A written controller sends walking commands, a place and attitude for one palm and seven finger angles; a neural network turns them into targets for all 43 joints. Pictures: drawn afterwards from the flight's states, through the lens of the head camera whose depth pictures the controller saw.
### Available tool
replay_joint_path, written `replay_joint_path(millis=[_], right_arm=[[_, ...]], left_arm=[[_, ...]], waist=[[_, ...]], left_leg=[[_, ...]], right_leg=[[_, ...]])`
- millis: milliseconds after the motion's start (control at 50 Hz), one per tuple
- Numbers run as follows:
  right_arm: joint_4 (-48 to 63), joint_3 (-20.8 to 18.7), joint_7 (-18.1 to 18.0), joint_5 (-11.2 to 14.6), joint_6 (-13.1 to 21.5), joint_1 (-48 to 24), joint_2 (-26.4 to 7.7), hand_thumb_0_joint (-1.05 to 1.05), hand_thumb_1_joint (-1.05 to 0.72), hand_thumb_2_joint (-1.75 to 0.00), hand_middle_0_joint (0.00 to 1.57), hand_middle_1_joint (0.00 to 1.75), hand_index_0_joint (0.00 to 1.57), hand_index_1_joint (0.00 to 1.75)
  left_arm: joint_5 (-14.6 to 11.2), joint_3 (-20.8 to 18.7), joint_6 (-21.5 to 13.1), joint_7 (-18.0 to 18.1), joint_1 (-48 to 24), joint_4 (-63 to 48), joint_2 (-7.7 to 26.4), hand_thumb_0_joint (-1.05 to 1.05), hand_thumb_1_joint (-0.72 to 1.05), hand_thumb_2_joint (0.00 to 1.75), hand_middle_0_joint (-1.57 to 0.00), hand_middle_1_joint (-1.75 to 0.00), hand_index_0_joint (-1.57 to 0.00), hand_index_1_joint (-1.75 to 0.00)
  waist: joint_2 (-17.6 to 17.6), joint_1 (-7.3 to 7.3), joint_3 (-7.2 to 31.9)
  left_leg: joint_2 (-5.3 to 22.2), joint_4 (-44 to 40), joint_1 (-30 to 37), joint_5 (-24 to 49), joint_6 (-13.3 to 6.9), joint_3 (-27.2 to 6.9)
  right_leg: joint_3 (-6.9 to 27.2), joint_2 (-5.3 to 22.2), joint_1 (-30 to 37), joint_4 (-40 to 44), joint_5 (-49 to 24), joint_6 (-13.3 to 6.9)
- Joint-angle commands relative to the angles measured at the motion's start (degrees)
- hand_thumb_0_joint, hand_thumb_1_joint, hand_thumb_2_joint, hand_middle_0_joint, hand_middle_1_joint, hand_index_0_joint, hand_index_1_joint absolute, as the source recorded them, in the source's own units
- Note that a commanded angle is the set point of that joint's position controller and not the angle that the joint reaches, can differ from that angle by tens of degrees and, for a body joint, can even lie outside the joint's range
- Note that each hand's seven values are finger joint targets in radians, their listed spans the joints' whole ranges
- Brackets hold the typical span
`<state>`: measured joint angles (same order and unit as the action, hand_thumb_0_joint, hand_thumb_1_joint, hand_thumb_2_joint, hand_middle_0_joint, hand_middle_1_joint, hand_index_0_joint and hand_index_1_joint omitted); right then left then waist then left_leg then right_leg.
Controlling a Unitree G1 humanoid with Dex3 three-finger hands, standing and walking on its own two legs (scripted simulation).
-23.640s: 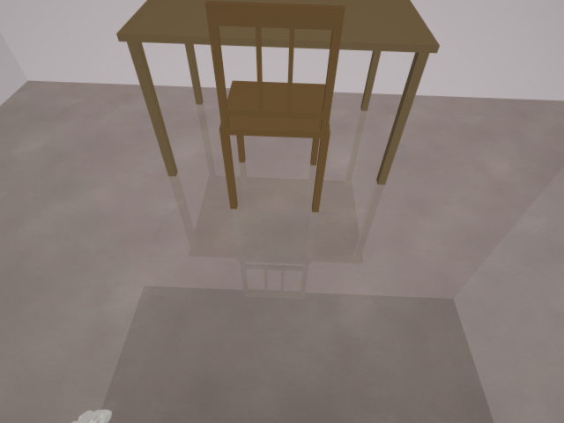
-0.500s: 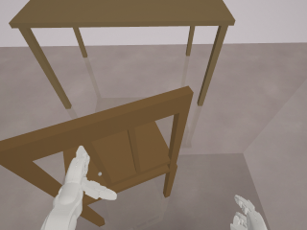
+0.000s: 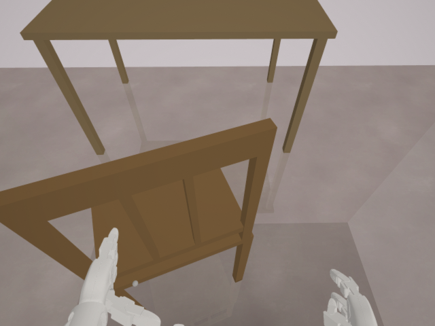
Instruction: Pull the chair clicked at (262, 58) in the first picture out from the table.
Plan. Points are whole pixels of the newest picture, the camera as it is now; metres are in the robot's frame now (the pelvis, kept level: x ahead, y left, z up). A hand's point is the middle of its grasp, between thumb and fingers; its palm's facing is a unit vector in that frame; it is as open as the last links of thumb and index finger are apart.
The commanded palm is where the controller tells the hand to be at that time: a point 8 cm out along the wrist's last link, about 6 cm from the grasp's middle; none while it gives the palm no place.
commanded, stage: draw the fingers out of the gap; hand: left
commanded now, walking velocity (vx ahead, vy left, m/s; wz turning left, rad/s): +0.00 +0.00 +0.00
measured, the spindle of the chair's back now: (142, 230) +0.31 +0.16 -0.03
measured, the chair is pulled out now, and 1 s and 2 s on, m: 0.59 0.59 0.59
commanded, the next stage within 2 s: draw the hand back to the body in 0.28 s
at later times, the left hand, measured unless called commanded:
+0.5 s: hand (121, 317) +0.15 +0.16 +0.00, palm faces +0.11 -0.99 -0.07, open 17.5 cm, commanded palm +0.12 +0.22 +0.02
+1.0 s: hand (80, 302) +0.16 +0.19 +0.08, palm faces +0.08 -0.96 -0.26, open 16.9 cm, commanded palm +0.12 +0.26 +0.11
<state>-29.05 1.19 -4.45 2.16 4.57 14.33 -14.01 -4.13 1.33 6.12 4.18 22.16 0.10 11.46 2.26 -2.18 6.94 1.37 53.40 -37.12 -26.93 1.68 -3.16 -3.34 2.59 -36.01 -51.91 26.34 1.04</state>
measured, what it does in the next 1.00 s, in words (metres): stands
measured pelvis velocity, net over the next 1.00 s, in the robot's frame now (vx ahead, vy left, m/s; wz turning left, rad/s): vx -0.01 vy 0.00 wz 0.00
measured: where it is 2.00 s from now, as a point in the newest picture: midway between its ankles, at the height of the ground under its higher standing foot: outside the picture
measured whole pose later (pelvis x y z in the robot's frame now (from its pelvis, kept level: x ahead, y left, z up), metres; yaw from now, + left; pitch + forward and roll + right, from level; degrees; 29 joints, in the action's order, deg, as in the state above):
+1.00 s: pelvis -0.01 +0.00 +0.00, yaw +0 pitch +7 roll -2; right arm -29.3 0.3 -6.6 4.0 6.6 13.9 -11.4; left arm -7.9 -5.7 -5.5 -1.0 40.3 -24.0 18.9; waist 2.7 1.2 6.9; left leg 2.0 53.6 -33.3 -27.3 1.9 -3.8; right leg -4.0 1.9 -31.3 -50.6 25.9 1.1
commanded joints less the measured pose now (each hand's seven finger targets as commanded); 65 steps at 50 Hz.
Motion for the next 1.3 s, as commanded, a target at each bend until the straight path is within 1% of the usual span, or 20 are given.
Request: replay_joint_path(millis=[0, 100, 140, 380, 400, 440, 460, 580, 640, 700, 740, 880, 900, 920, 940, 960, 1020, 1040, 1080, 1280], right_arm=[[9.74, -3.66, -0.54, 0.06, 3.40, -3.67, -6.78, 0.00, -0.90, -0.90, 0.20, 0.30, 0.20, 0.30], [10.61, -3.64, -0.81, -0.02, 3.28, -3.90, -6.36, 0.00, -0.90, -0.90, 0.20, 0.30, 0.20, 0.30], [10.49, -3.85, -1.22, -0.03, 3.22, -4.19, -6.48, 0.00, -0.90, -0.90, 0.20, 0.30, 0.20, 0.30], [11.18, -4.71, -1.73, 0.40, 3.70, -4.98, -4.93, 0.00, -0.90, -0.90, 0.20, 0.30, 0.20, 0.30], [10.62, -4.54, -1.77, 0.01, 5.32, -3.98, -4.51, 0.00, -0.90, -0.90, 0.20, 0.30, 0.20, 0.30], [7.95, -5.37, -1.67, -0.04, 6.47, -4.07, -4.57, 0.00, -0.90, -0.90, 0.20, 0.30, 0.20, 0.30], [7.96, -5.42, -1.34, 0.09, 7.01, -3.96, -4.41, 0.00, -0.90, -0.90, 0.20, 0.30, 0.20, 0.30], [6.05, -6.41, 1.51, 0.81, 7.55, -7.62, -3.45, 0.00, -0.90, -0.90, 0.20, 0.30, 0.20, 0.30], [9.07, -6.31, 1.48, 1.85, 6.08, -9.65, -4.02, 0.00, -0.90, -0.90, 0.20, 0.30, 0.20, 0.30], [10.45, -5.58, 0.03, 2.40, 5.42, -8.97, -3.88, 0.00, -0.90, -0.90, 0.20, 0.30, 0.20, 0.30], [9.86, -5.16, -0.65, 2.37, 5.71, -8.67, -3.77, 0.00, -0.90, -0.90, 0.20, 0.30, 0.20, 0.30], [7.93, -4.38, -0.93, 2.69, 8.55, -7.45, -4.41, 0.00, -0.90, -0.90, 0.20, 0.30, 0.20, 0.30], [10.25, -4.24, -2.19, 1.77, 6.13, -7.00, -3.83, 0.00, -0.90, -0.90, 0.20, 0.30, 0.20, 0.30], [11.86, -3.16, -2.59, 1.52, 5.62, -6.83, -2.76, 0.00, -0.90, -0.90, 0.20, 0.30, 0.20, 0.30], [10.93, -2.89, -2.90, 1.42, 5.16, -6.99, -2.83, 0.00, -0.90, -0.90, 0.20, 0.30, 0.20, 0.30], [10.20, -2.58, -3.33, 1.29, 4.40, -7.16, -2.42, 0.00, -0.90, -0.90, 0.20, 0.30, 0.20, 0.30], [9.64, -1.99, -4.09, 0.82, 3.09, -7.93, -2.80, 0.00, -0.90, -0.90, 0.20, 0.30, 0.20, 0.30], [9.09, -1.79, -4.22, 0.77, 3.11, -8.42, -3.06, 0.00, -0.90, -0.90, 0.20, 0.30, 0.20, 0.30], [8.66, -1.51, -4.24, 0.61, 3.43, -8.38, -2.99, 0.00, -0.90, -0.90, 0.20, 0.30, 0.20, 0.30], [4.30, -1.14, -3.32, -0.33, 7.71, -9.58, -3.83, 0.00, -0.90, -0.90, 0.20, 0.30, 0.20, 0.30]], left_arm=[[-0.07, -2.81, -2.86, 0.10, 3.36, -14.28, 4.54, 0.00, -0.55, 0.20, 0.00, 0.00, 0.00, 0.00], [0.41, -1.90, -2.52, 0.11, 6.88, -17.09, 4.21, 0.00, -0.55, 0.20, 0.00, 0.00, 0.00, 0.00], [0.40, -3.71, -2.69, 0.14, 7.26, -17.57, 6.10, 0.00, -0.55, 0.20, 0.00, 0.00, 0.00, 0.00], [0.15, -1.91, -4.33, -2.14, 20.44, -23.12, 3.90, 0.00, -0.55, 0.20, 0.00, 0.00, 0.00, 0.00], [-5.80, -2.02, -12.26, -3.42, 12.69, -32.87, 0.42, 0.00, -0.55, 0.20, 0.00, 0.00, 0.00, 0.00], [-6.42, -7.43, -18.54, -4.49, 16.56, -29.30, 5.78, 0.00, -0.55, 0.20, 0.00, 0.00, 0.00, 0.00], [-6.72, -6.98, -21.43, -5.32, 16.46, -31.47, 5.27, 0.00, -0.55, 0.20, 0.00, 0.00, 0.00, 0.00], [-8.56, -8.37, -34.68, -12.74, 19.06, -24.89, 4.79, 0.00, -0.55, 0.20, 0.00, 0.00, 0.00, 0.00], [-9.92, -10.96, -30.15, -15.13, 22.90, -25.15, 6.32, 0.00, -0.55, 0.20, 0.00, 0.00, 0.00, 0.00], [-12.11, -12.98, -26.23, -14.32, 19.89, -32.36, 7.84, 0.00, -0.55, 0.20, 0.00, 0.00, 0.00, 0.00], [-12.69, -15.42, -25.47, -12.92, 18.17, -34.32, 9.90, 0.00, -0.55, 0.20, 0.00, 0.00, 0.00, 0.00], [-13.13, -14.86, -23.82, -14.43, 17.01, -32.47, 9.13, 0.00, -0.37, 0.29, -0.02, -0.04, -0.02, -0.04], [-3.55, -19.16, -17.88, -5.06, 18.54, -36.22, 20.55, 0.00, -0.33, 0.31, -0.03, -0.05, -0.03, -0.05], [-2.43, -15.53, -15.24, -1.27, 17.61, -41.46, 15.52, 0.00, -0.30, 0.32, -0.04, -0.05, -0.04, -0.05], [-1.30, -15.96, -12.89, 1.58, 15.90, -41.64, 15.95, 0.00, -0.26, 0.34, -0.04, -0.06, -0.04, -0.06], [-0.61, -15.16, -11.06, 3.21, 18.41, -38.71, 14.17, 0.00, -0.22, 0.36, -0.04, -0.07, -0.04, -0.07], [0.00, -17.94, -9.06, 5.85, 15.96, -39.09, 16.90, 0.00, -0.12, 0.41, -0.06, -0.09, -0.06, -0.09], [-0.02, -19.98, -8.62, 6.49, 14.87, -39.10, 18.96, 0.00, -0.08, 0.43, -0.07, -0.10, -0.07, -0.10], [0.24, -19.79, -8.69, 6.90, 13.84, -39.58, 18.26, 0.00, -0.01, 0.46, -0.07, -0.11, -0.07, -0.11], [0.50, -24.69, -9.18, 8.09, 5.62, -44.07, 22.51, 0.00, 0.36, 0.64, -0.13, -0.19, -0.13, -0.19]], waist=[[-2.14, -0.02, 9.04], [-2.37, -0.46, 6.96], [-2.85, -0.30, 6.21], [-0.34, 0.36, 7.18], [-2.94, -1.01, 6.56], [-1.04, 0.80, 8.36], [1.37, 0.95, 10.04], [-0.06, 1.54, 7.91], [0.73, 2.97, 9.03], [-0.89, 2.36, 9.69], [-1.03, 2.38, 8.54], [0.50, 1.42, 4.23], [4.25, 6.19, 7.61], [4.62, 3.95, 4.66], [5.39, 3.97, 3.15], [3.67, 3.80, 0.38], [2.25, 4.01, -1.07], [3.75, 4.38, -1.08], [3.49, 4.23, -1.35], [5.88, 4.71, -0.23]], left_leg=[[-1.27, -6.77, 5.74, 15.81, -2.59, 1.36], [-1.59, -5.87, 3.87, 13.28, -2.82, 1.34], [-1.58, -5.62, 2.71, 11.95, -2.90, 1.15], [-1.79, -3.87, 1.98, 13.52, -2.94, 1.15], [-2.18, -1.51, 1.16, 14.65, -2.53, 0.57], [-1.95, -0.58, 0.45, 15.19, -2.37, 0.66], [-2.02, -0.31, 1.51, 16.07, -2.20, 0.76], [-1.35, 2.66, -4.35, 12.00, -1.66, 0.71], [-1.55, -0.41, -3.10, 8.44, -2.09, 1.19], [-1.61, -2.13, -1.18, 6.75, -2.46, 1.15], [-1.43, -3.06, -0.44, 7.32, -2.47, 0.54], [-1.20, -6.50, 4.02, 8.29, -2.30, 0.25], [0.15, -10.61, 7.06, 7.72, -1.67, 0.52], [-0.22, -11.85, 8.32, 7.04, -1.63, 0.79], [-0.24, -12.95, 8.92, 6.60, -1.55, 0.40], [0.00, -13.71, 10.03, 7.28, -1.60, 0.45], [0.22, -16.43, 13.77, 9.27, -1.71, 0.75], [-0.05, -17.53, 14.47, 10.10, -1.57, 0.75], [0.05, -19.16, 18.12, 12.84, -1.61, 1.04], [-0.25, -25.00, 28.52, 22.07, -1.58, 1.86]], right_leg=[[-1.71, -0.93, 5.58, 6.86, -15.56, -1.35], [-1.60, -1.04, 3.68, 6.88, -13.12, -1.20], [-1.42, -1.11, 3.31, 7.09, -11.44, -1.28], [-1.94, -1.22, 1.84, 5.27, -12.34, -1.58], [-3.14, -1.96, -0.92, 3.85, -13.65, -1.49], [-2.37, -2.08, -0.55, 2.44, -13.77, -1.95], [-2.30, -2.03, -0.88, 1.44, -13.97, -2.05], [-1.45, -2.01, -4.70, -1.77, -10.04, -2.09], [-0.84, -1.92, -0.13, 0.91, -6.40, -2.05], [-0.64, -1.84, 1.51, 3.45, -4.07, -1.50], [-0.94, -2.18, 2.24, 4.47, -4.11, -1.67], [-1.55, -2.14, 3.22, 8.24, -5.62, -1.51], [2.15, -0.13, 9.01, 11.21, -5.48, -2.95], [1.09, 0.25, 9.09, 12.74, -5.51, -2.62], [0.67, -0.02, 10.13, 13.65, -5.17, -2.81], [0.13, -0.25, 9.84, 14.35, -5.59, -2.72], [-0.18, -0.28, 13.48, 17.16, -7.85, -2.55], [-0.05, -0.23, 16.07, 18.23, -8.89, -2.81], [-0.23, -0.25, 17.64, 19.40, -12.13, -2.63], [-0.10, -0.25, 26.38, 24.34, -22.45, -2.46]])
